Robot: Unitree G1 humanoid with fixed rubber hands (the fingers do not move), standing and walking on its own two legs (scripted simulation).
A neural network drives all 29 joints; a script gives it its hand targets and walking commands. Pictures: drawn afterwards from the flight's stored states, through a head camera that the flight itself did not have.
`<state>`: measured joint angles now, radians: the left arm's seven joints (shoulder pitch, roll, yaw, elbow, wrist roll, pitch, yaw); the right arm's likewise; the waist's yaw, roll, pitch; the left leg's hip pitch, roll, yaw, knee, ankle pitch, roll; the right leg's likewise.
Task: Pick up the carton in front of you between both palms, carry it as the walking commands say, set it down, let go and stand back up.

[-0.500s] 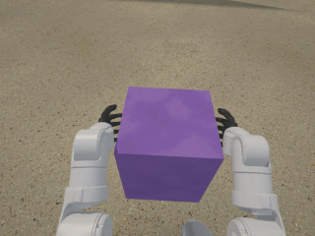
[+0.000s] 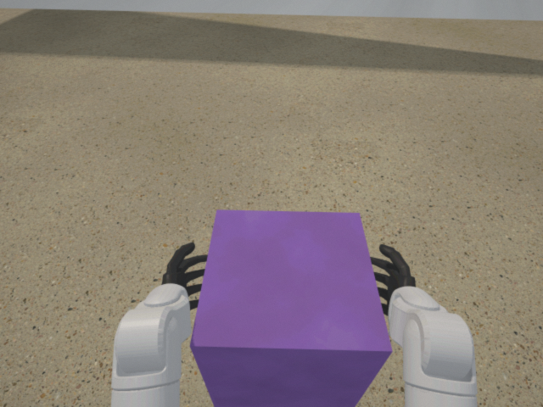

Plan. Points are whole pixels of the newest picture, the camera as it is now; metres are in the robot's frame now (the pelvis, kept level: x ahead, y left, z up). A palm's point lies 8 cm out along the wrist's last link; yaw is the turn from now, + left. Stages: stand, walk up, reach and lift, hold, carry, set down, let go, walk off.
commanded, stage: carry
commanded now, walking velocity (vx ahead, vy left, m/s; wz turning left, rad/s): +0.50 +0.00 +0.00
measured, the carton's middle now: (285, 315) +0.27 +0.01 +0.00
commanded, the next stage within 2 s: none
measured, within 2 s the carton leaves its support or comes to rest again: neither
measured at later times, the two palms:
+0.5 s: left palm (196, 157) +0.58 +0.19 +0.07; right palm (346, 162) +0.55 -0.11 +0.08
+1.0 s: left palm (237, 85) +0.88 +0.14 +0.08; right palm (349, 85) +0.89 -0.16 +0.07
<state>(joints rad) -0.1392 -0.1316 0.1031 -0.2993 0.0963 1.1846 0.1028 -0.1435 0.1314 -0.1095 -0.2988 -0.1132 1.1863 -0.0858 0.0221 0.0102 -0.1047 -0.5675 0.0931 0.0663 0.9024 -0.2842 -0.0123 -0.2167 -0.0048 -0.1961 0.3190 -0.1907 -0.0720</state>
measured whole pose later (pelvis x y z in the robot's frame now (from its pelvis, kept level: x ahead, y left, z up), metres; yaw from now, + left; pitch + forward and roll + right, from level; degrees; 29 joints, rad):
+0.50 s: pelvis +0.31 +0.06 +0.00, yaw -3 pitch +4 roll -1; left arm -0.12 -0.13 0.09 -0.31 0.12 1.19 0.09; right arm -0.11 0.13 -0.10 -0.30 -0.10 1.17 -0.09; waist -0.02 -0.01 -0.11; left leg -0.22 0.05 0.22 0.32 -0.17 0.05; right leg -0.59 -0.12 -0.08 0.92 -0.23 0.02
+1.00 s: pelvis +0.63 -0.02 +0.00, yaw +0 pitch +5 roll +1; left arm -0.12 -0.13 0.10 -0.33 0.10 1.18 0.09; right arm -0.14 0.13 -0.09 -0.33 -0.12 1.20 -0.09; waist 0.02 0.01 -0.07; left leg -0.59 0.11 0.09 0.91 -0.24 -0.01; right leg -0.20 -0.04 -0.23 0.30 -0.19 -0.06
